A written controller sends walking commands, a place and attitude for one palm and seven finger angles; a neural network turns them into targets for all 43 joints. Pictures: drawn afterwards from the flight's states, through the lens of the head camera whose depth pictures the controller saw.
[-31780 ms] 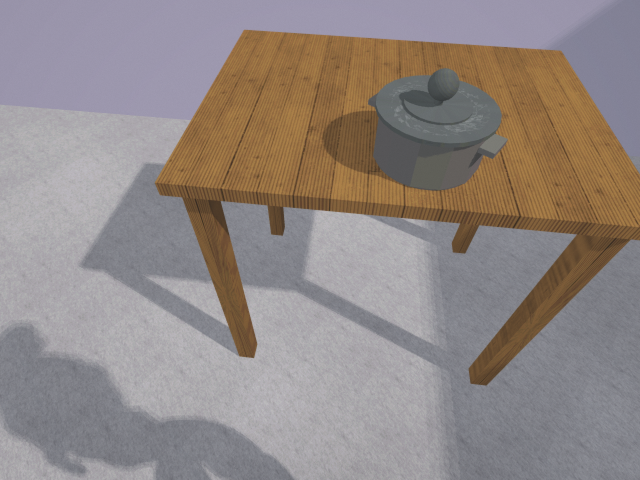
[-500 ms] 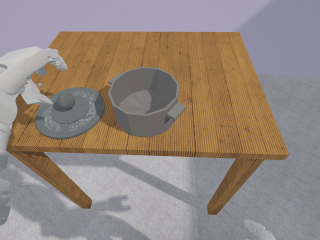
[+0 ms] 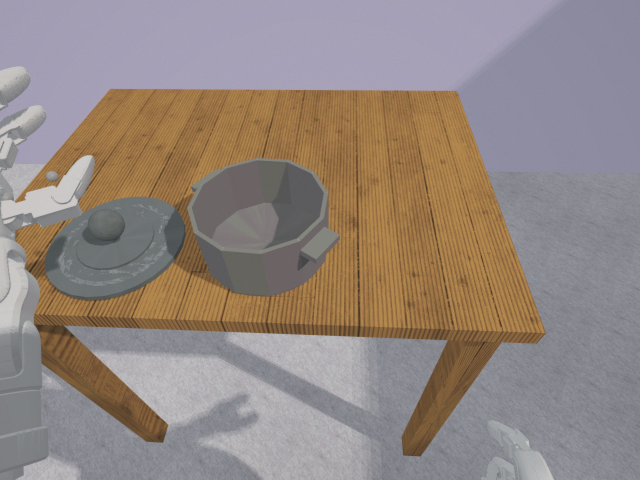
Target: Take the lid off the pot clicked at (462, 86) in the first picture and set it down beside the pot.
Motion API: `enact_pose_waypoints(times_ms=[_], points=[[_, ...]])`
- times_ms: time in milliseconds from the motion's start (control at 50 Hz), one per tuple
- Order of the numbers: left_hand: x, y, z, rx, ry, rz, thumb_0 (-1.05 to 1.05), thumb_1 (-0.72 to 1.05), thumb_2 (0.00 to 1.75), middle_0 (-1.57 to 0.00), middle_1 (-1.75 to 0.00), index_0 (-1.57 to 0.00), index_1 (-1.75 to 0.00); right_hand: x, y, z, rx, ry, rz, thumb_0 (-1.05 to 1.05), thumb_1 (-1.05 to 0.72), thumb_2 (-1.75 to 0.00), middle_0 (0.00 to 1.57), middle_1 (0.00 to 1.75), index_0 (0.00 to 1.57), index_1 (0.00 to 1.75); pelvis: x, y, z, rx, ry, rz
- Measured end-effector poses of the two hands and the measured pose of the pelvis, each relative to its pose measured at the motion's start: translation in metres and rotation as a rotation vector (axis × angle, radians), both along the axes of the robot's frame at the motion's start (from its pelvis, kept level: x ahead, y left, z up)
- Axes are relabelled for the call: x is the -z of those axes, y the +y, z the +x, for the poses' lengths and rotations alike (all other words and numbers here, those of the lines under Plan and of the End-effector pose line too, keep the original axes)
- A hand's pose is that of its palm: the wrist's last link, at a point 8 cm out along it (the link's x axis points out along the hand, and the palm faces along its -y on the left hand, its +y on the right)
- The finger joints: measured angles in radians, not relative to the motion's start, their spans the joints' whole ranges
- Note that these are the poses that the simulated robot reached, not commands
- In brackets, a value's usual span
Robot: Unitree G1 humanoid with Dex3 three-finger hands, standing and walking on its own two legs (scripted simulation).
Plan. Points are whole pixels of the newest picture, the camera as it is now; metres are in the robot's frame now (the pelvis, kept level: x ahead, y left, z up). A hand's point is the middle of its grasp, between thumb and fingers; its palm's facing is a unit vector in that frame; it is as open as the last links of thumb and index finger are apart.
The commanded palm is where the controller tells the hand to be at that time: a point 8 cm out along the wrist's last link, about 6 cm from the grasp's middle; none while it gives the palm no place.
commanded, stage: draw the hand back to the body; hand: left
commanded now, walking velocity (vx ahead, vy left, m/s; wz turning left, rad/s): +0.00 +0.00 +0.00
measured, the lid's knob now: (106, 224) +0.43 +0.36 +0.06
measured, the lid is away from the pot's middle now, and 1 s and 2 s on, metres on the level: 0.23 0.23 0.23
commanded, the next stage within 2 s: step back with the hand held close in 1.24 s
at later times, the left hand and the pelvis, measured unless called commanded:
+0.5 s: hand (17, 250) +0.23 +0.26 +0.25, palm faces +0.51 -0.83 -0.21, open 7.7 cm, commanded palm +0.18 +0.29 +0.24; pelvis -0.03 -0.01 +0.00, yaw +0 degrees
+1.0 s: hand out of the picture +0.17 +0.26 +0.23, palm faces +0.47 -0.84 -0.28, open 7.5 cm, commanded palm +0.10 +0.30 +0.23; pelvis -0.03 +0.01 +0.00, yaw +0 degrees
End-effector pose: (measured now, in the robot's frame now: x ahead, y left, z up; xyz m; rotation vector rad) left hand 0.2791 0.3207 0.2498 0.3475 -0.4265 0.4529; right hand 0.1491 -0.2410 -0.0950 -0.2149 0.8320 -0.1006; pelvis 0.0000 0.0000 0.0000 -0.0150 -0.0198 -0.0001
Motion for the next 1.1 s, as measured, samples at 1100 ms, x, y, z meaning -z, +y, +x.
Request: enact_pose_waypoints(times_ms=[1100], points=[[0.014,-0.018,-0.165,0.026,-0.011,0.100,0.01,0.88,0.89,-0.20,-0.31,-0.20,-0.30,-0.026,0.055,0.004,-0.100,-0.194,0.030,0.02,-0.90,-0.90,0.20,0.30,0.21,0.30,0.000,0.019,-0.032,0.001,-0.091,-0.009]])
